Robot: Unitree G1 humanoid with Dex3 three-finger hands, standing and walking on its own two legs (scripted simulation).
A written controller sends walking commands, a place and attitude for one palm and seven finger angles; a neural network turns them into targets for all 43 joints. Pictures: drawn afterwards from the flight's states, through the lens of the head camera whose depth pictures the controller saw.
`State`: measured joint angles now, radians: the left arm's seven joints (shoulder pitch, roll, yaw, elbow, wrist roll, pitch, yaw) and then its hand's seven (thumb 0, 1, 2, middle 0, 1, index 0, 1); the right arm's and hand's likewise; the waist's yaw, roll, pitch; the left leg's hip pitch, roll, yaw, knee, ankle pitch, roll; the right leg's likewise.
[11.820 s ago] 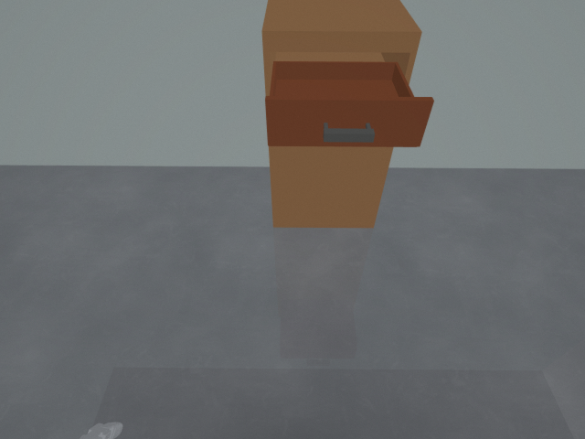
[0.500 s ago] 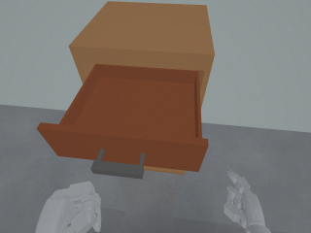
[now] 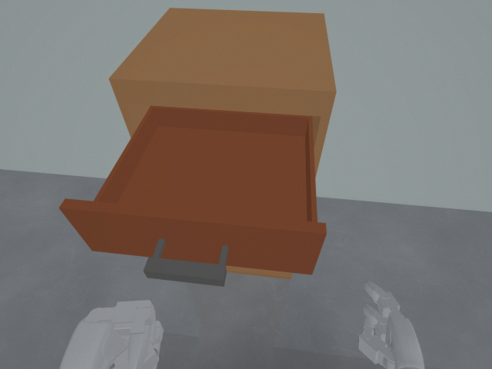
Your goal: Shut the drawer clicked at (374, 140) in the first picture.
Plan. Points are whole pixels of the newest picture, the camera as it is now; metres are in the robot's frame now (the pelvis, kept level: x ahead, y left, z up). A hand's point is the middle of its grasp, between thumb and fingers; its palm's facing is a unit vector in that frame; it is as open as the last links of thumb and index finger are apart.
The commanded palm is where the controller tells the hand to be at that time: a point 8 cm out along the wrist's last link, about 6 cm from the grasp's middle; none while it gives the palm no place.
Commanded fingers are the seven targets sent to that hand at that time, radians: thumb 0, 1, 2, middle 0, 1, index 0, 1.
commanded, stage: raise the hand and make a fist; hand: left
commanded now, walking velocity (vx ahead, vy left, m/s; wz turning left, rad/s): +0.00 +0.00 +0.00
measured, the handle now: (189, 259) +0.29 +0.13 +0.02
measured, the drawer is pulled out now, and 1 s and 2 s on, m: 0.30 0.30 0.29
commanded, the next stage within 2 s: bring the fist close to the handle in 0.12 s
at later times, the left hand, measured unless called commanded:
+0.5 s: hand (165, 342) +0.15 +0.11 +0.10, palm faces -0.01 -1.00 +0.00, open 3.2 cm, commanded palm +0.11 +0.16 +0.09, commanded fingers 0.00 0.90 0.90 -1.40 -1.60 -1.40 -1.60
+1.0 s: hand (190, 326) +0.18 +0.10 +0.05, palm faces -0.06 -1.00 -0.01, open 3.2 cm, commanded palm +0.15 +0.16 +0.04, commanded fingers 0.00 0.90 0.90 -1.40 -1.60 -1.40 -1.60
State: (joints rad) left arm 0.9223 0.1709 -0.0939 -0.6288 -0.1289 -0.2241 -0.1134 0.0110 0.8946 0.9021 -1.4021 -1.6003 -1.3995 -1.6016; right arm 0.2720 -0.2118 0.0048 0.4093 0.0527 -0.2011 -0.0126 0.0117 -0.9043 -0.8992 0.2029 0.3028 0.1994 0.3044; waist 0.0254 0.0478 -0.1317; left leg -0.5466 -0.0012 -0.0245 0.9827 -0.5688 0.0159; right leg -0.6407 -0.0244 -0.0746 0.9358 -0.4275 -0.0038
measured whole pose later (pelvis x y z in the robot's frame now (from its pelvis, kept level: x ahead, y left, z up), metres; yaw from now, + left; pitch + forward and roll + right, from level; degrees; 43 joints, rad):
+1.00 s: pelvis -0.01 -0.01 -0.03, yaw +0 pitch +15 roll -1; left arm 0.62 0.12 -0.13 -0.32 -0.09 -0.36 -0.06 0.01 0.90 0.90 -1.40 -1.60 -1.40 -1.60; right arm 0.26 -0.23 0.01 0.40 0.02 -0.16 -0.01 0.01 -0.90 -0.90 0.20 0.30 0.20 0.30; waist -0.01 0.04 -0.15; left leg -0.78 0.00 -0.03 1.14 -0.61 0.00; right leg -0.88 -0.03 -0.08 1.09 -0.47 -0.02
